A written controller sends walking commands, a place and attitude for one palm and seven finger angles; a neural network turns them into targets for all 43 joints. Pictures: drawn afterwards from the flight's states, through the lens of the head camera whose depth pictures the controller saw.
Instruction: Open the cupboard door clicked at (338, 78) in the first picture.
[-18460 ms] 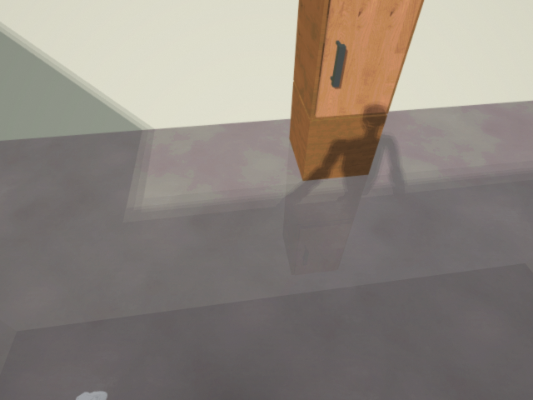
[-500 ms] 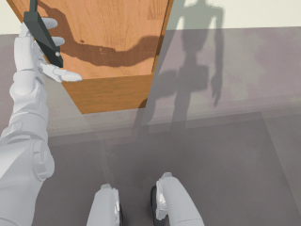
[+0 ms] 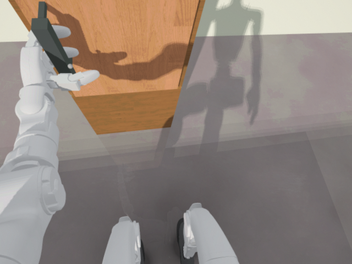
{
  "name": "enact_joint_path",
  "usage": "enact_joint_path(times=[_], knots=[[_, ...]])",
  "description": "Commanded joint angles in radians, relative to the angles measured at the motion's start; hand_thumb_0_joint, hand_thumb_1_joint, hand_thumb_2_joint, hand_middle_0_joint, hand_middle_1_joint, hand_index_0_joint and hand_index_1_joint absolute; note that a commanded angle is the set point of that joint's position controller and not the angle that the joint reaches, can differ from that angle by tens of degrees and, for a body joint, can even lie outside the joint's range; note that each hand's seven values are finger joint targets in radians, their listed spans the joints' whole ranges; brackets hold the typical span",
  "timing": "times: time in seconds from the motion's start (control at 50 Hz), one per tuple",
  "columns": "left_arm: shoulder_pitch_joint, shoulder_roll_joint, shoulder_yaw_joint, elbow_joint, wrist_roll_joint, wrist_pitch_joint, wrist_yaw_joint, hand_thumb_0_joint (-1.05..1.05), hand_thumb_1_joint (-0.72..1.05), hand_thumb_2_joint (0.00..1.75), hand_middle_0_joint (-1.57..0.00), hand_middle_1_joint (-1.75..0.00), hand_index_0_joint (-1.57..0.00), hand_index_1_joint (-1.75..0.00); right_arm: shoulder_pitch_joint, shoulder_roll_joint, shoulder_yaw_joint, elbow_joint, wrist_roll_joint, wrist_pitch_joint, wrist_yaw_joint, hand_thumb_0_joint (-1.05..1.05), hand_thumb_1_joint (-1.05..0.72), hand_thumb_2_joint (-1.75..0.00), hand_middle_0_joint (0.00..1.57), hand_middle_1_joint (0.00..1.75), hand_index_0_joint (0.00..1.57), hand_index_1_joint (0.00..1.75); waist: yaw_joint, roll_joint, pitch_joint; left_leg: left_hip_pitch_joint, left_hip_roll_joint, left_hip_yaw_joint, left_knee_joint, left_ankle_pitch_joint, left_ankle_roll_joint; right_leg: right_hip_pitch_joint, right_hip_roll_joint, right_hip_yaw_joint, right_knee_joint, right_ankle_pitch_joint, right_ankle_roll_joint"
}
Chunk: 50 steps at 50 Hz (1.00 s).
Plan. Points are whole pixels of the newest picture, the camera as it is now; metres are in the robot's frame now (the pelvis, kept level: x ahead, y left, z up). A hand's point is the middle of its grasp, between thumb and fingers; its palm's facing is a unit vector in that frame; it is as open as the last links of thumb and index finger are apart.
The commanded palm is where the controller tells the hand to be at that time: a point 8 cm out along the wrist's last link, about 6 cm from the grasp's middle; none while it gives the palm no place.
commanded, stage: close the thumb around the handle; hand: left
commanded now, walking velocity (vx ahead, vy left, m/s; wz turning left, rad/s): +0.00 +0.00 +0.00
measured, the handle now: (57, 46) +0.58 +0.21 +0.03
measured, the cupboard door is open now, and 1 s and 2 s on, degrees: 0 24 49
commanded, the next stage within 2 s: pull the door open along its arc in 0.38 s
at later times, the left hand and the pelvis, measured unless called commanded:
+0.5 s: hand (70, 67) +0.53 +0.18 +0.03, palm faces +0.07 -1.00 -0.02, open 6.0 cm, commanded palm +0.50 +0.21 +0.04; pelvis +0.00 +0.00 +0.00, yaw +0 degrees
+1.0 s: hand (94, 114) +0.42 +0.13 +0.04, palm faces +0.15 -0.99 +0.06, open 6.3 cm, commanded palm +0.36 +0.16 +0.04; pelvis +0.02 +0.00 +0.03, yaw +0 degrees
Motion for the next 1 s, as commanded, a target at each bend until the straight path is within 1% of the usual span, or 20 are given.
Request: enact_joint_path(times=[0.0,0.06,0.16,0.28,0.3,0.32,0.4,0.46,0.48,0.5,0.54,0.7,0.74,0.8,0.84,0.86,0.88,0.9,0.92,0.98], knots=[[-0.446,0.166,-0.012,-0.193,0.007,-0.081,-0.016,0.00,0.45,0.71,-0.37,-1.30,-0.37,-1.30,0.198,-0.187,-0.072,-0.018,-0.006,-0.002,-0.014,0.00,-0.90,-0.90,0.20,0.30,0.20,0.30,-0.048,0.142,-0.542,0.386,-0.019,-0.078,-0.148,0.497,-0.019,0.289,0.052,0.048,-0.098,0.297,-0.019],[-0.456,0.185,0.001,-0.216,0.006,-0.089,-0.021,0.00,0.62,0.78,-0.38,-1.32,-0.38,-1.32,0.197,-0.188,-0.073,-0.019,-0.008,-0.003,-0.017,0.00,-0.90,-0.90,0.20,0.30,0.20,0.30,-0.042,0.167,-0.577,0.402,-0.018,-0.079,-0.143,0.522,-0.021,0.295,0.049,0.051,-0.091,0.316,-0.019],[-0.433,0.148,-0.022,-0.256,-0.005,-0.091,-0.022,0.00,0.90,0.90,-0.40,-1.35,-0.40,-1.35,0.201,-0.187,-0.080,-0.019,-0.007,0.001,-0.013,0.00,-0.90,-0.90,0.20,0.30,0.20,0.30,-0.034,0.189,-0.609,0.488,-0.010,-0.095,-0.149,0.612,-0.036,0.271,0.052,0.038,-0.090,0.334,-0.021],[-0.435,0.120,-0.042,-0.270,-0.003,-0.097,-0.014,0.00,0.90,0.90,-0.40,-1.35,-0.40,-1.35,0.199,-0.184,-0.083,-0.012,-0.007,0.002,-0.012,0.00,-0.90,-0.90,0.20,0.30,0.20,0.30,-0.039,0.174,-0.592,0.487,-0.011,-0.092,-0.155,0.598,-0.034,0.278,0.052,0.038,-0.101,0.332,-0.020],[-0.425,0.131,-0.030,-0.265,-0.004,-0.097,-0.011,0.00,0.90,0.90,-0.40,-1.35,-0.40,-1.35,0.203,-0.185,-0.084,-0.011,-0.007,0.001,-0.013,0.00,-0.90,-0.90,0.20,0.30,0.20,0.30,-0.038,0.153,-0.601,0.477,-0.012,-0.090,-0.155,0.595,-0.031,0.295,0.053,0.041,-0.101,0.341,-0.019],[-0.428,0.145,-0.025,-0.272,-0.001,-0.103,-0.010,0.00,0.90,0.90,-0.40,-1.35,-0.40,-1.35,0.202,-0.186,-0.083,-0.013,-0.009,0.000,-0.013,0.00,-0.90,-0.90,0.20,0.30,0.20,0.30,-0.032,0.177,-0.608,0.478,-0.014,-0.087,-0.153,0.601,-0.032,0.297,0.052,0.044,-0.096,0.349,-0.022],[-0.407,0.148,-0.022,-0.247,0.000,-0.106,-0.016,0.00,0.90,0.90,-0.40,-1.35,-0.40,-1.35,0.192,-0.182,-0.079,-0.013,-0.006,0.001,-0.013,0.00,-0.90,-0.90,0.20,0.30,0.20,0.30,-0.031,0.157,-0.567,0.434,-0.018,-0.075,-0.158,0.559,-0.026,0.322,0.052,0.049,-0.106,0.347,-0.021],[-0.396,0.161,-0.010,-0.274,-0.001,-0.117,-0.021,0.00,0.90,0.90,-0.40,-1.35,-0.40,-1.35,0.191,-0.181,-0.081,-0.018,-0.007,0.000,-0.014,0.00,-0.90,-0.90,0.20,0.30,0.20,0.30,-0.019,0.183,-0.618,0.468,-0.017,-0.077,-0.154,0.600,-0.029,0.331,0.052,0.050,-0.097,0.369,-0.023],[-0.401,0.229,0.037,-0.262,0.002,-0.118,-0.021,0.00,0.90,0.90,-0.40,-1.35,-0.40,-1.35,0.193,-0.188,-0.079,-0.014,-0.006,0.002,-0.018,0.00,-0.90,-0.90,0.20,0.30,0.20,0.30,-0.013,0.166,-0.596,0.451,-0.014,-0.079,-0.154,0.597,-0.030,0.336,0.052,0.050,-0.095,0.368,-0.023],[-0.377,0.242,0.047,-0.267,0.004,-0.119,-0.024,0.00,0.90,0.90,-0.40,-1.35,-0.40,-1.35,0.191,-0.187,-0.078,-0.021,-0.006,0.004,-0.018,0.00,-0.90,-0.90,0.20,0.30,0.20,0.30,-0.005,0.163,-0.605,0.444,-0.016,-0.075,-0.155,0.598,-0.027,0.357,0.053,0.054,-0.094,0.377,-0.022],[-0.305,0.211,0.035,-0.262,-0.002,-0.118,-0.035,0.00,0.90,0.90,-0.40,-1.35,-0.40,-1.35,0.183,-0.180,-0.076,-0.036,-0.001,0.006,-0.016,0.00,-0.90,-0.90,0.20,0.30,0.20,0.30,0.012,0.172,-0.603,0.448,-0.017,-0.070,-0.163,0.614,-0.028,0.366,0.052,0.054,-0.095,0.385,-0.024],[-0.010,0.120,0.009,-0.430,-0.062,-0.096,-0.052,0.00,0.90,0.90,-0.40,-1.35,-0.40,-1.35,0.143,-0.166,-0.091,-0.089,0.023,0.002,-0.007,0.00,-0.90,-0.90,0.20,0.30,0.20,0.30,0.067,0.082,-0.605,0.417,-0.025,-0.034,-0.211,0.598,-0.019,0.514,0.050,0.065,-0.128,0.460,-0.019],[0.104,0.072,-0.014,-0.497,-0.078,-0.092,-0.051,0.00,0.90,0.90,-0.40,-1.35,-0.40,-1.35,0.131,-0.157,-0.095,-0.106,0.030,-0.005,-0.003,0.00,-0.90,-0.90,0.20,0.30,0.20,0.30,0.090,0.085,-0.611,0.424,-0.026,-0.024,-0.223,0.630,-0.020,0.549,0.047,0.066,-0.131,0.495,-0.020],[0.271,-0.032,-0.075,-0.621,-0.107,-0.088,-0.037,0.00,0.90,0.90,-0.40,-1.35,-0.40,-1.35,0.101,-0.143,-0.104,-0.128,0.040,-0.022,0.004,0.00,-0.90,-0.90,0.20,0.30,0.20,0.30,0.107,0.029,-0.576,0.398,-0.030,-0.005,-0.247,0.610,-0.017,0.605,0.044,0.068,-0.147,0.523,-0.018],[0.362,-0.100,-0.127,-0.705,-0.115,-0.092,-0.021,0.00,0.90,0.90,-0.40,-1.35,-0.40,-1.35,0.084,-0.134,-0.108,-0.136,0.045,-0.038,0.008,0.00,-0.90,-0.90,0.20,0.30,0.20,0.30,0.118,0.050,-0.564,0.431,-0.026,-0.005,-0.254,0.640,-0.022,0.587,0.040,0.061,-0.145,0.520,-0.020],[0.385,-0.130,-0.157,-0.744,-0.115,-0.096,-0.007,0.00,0.90,0.90,-0.40,-1.35,-0.40,-1.35,0.075,-0.130,-0.112,-0.138,0.045,-0.045,0.009,0.00,-0.90,-0.90,0.20,0.30,0.20,0.30,0.115,0.035,-0.538,0.435,-0.025,-0.004,-0.257,0.638,-0.024,0.581,0.040,0.060,-0.146,0.513,-0.019],[0.430,-0.175,-0.047,-0.799,-0.171,-0.092,0.142,0.00,0.90,0.90,-0.40,-1.35,-0.40,-1.35,0.050,-0.112,-0.118,-0.154,0.036,-0.055,0.010,0.00,-0.90,-0.90,0.20,0.30,0.20,0.30,0.172,0.058,-0.520,0.423,-0.025,0.009,-0.271,0.632,-0.037,0.577,0.038,0.044,-0.149,0.493,-0.021],[0.491,-0.275,-0.153,-0.802,-0.137,-0.084,0.221,0.00,0.90,0.90,-0.40,-1.35,-0.40,-1.35,0.035,-0.106,-0.113,-0.152,0.029,-0.064,0.020,0.00,-0.90,-0.90,0.20,0.30,0.20,0.30,0.153,0.054,-0.491,0.433,-0.023,0.008,-0.273,0.618,-0.045,0.548,0.038,0.039,-0.149,0.462,-0.021],[0.507,-0.302,-0.173,-0.825,-0.116,-0.081,0.288,0.00,0.90,0.90,-0.40,-1.35,-0.40,-1.35,0.031,-0.104,-0.113,-0.153,0.023,-0.069,0.025,0.00,-0.90,-0.90,0.20,0.30,0.20,0.30,0.147,0.009,-0.465,0.427,-0.021,0.003,-0.274,0.611,-0.046,0.537,0.038,0.031,-0.149,0.450,-0.024],[0.539,-0.389,-0.234,-0.871,-0.031,-0.096,0.472,0.00,0.90,0.90,-0.40,-1.35,-0.40,-1.35,0.009,-0.090,-0.118,-0.147,-0.002,-0.077,0.035,0.00,-0.90,-0.90,0.20,0.30,0.20,0.30,0.151,-0.011,-0.450,0.422,-0.026,0.004,-0.268,0.589,-0.057,0.535,0.032,0.031,-0.134,0.447,-0.028]])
